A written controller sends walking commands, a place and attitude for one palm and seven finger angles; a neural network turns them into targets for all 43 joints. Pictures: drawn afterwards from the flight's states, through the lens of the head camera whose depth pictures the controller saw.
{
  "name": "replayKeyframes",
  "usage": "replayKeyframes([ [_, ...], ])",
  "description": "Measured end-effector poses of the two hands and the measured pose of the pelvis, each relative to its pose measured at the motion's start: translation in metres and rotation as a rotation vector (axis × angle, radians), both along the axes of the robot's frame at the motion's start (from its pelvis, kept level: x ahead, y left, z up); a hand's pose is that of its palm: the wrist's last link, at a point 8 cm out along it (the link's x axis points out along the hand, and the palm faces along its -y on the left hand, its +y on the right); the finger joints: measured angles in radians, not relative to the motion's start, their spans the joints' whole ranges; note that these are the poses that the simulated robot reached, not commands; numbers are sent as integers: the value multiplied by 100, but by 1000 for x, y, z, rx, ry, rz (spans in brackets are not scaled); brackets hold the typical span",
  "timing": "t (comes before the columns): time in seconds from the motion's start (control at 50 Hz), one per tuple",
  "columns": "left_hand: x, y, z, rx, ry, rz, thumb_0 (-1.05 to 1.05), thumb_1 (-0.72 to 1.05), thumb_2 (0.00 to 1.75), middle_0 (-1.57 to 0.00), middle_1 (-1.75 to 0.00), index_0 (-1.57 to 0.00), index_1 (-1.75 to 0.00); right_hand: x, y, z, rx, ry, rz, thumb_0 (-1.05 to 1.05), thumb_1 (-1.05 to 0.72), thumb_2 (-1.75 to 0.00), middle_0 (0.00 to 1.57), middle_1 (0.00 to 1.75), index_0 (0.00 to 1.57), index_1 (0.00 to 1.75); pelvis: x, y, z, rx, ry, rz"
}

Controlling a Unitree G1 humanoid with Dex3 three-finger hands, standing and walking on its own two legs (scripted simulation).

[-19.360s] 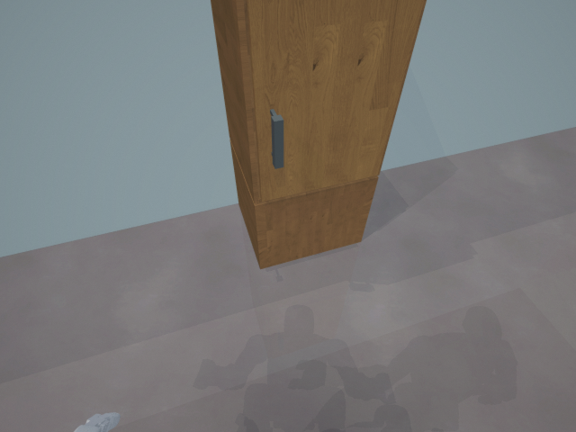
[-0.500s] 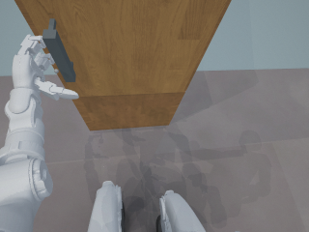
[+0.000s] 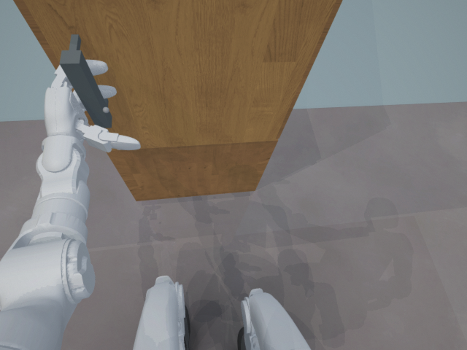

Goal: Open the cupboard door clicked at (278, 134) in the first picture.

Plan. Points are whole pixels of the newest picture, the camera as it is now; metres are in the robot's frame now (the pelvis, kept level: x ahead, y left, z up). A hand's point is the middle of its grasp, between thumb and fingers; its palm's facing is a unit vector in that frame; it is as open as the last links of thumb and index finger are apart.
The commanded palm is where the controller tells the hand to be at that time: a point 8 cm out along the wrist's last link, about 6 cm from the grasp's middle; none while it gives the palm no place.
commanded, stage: slide the fingers in behind the handle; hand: left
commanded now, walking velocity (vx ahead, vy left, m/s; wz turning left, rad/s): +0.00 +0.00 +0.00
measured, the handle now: (91, 85) +0.55 +0.22 +0.05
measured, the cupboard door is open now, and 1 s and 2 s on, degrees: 0 0 27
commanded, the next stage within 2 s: close the thumb around the handle in 0.42 s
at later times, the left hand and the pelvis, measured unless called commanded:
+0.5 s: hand (105, 109) +0.50 +0.19 +0.05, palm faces +0.09 -1.00 -0.02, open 14.0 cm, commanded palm +0.47 +0.22 +0.05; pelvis +0.00 +0.00 +0.00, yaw +0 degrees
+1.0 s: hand (105, 108) +0.50 +0.19 +0.05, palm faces +0.09 -1.00 -0.02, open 8.0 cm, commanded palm +0.48 +0.22 +0.05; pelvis +0.00 +0.00 +0.00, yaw +0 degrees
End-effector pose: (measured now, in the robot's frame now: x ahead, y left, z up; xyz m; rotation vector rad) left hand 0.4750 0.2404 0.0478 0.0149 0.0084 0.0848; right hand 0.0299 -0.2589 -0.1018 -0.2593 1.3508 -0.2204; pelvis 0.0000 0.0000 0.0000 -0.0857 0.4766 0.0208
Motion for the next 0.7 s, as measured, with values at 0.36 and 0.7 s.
replayKeyframes([
  [0.36,-1,0,3,6,-8,8,-1,-50,30,-31,-121,-30,-121,3,-2,-1,7,20,7,0,-91,-90,20,30,20,30,2,-2,1,3,-1,7],
  [0.7,-2,-1,3,3,-6,5,-1,-37,36,-31,-122,-30,-122,8,-1,1,8,13,3,0,-91,-90,20,30,20,29,4,0,3,3,-2,5],
])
